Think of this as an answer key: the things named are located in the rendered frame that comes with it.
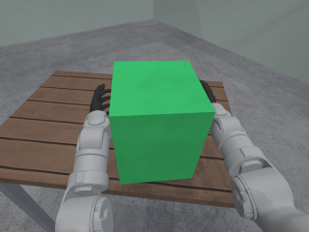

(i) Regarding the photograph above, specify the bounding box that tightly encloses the left robot forearm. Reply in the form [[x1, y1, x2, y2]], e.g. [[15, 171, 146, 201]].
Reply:
[[55, 110, 112, 232]]

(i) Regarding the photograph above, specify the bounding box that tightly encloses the left robot hand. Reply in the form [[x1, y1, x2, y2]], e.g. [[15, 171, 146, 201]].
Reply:
[[89, 83, 112, 116]]

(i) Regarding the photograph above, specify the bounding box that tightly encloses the right robot forearm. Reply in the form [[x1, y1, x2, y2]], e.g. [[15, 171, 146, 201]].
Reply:
[[209, 102, 295, 204]]

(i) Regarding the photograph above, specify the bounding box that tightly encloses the right robot upper arm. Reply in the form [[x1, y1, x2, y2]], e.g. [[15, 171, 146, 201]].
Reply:
[[231, 167, 309, 232]]

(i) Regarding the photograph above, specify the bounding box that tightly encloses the left robot upper arm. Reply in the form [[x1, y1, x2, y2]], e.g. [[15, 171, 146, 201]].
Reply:
[[56, 195, 114, 232]]

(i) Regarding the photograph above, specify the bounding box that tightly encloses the right robot hand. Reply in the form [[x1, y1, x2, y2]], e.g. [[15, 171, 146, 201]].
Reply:
[[199, 79, 216, 103]]

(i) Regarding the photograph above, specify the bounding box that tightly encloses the carton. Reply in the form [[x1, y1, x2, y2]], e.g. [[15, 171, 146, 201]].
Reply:
[[109, 60, 215, 185]]

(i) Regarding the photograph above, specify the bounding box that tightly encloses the table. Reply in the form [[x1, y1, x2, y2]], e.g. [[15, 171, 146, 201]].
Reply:
[[0, 71, 236, 232]]

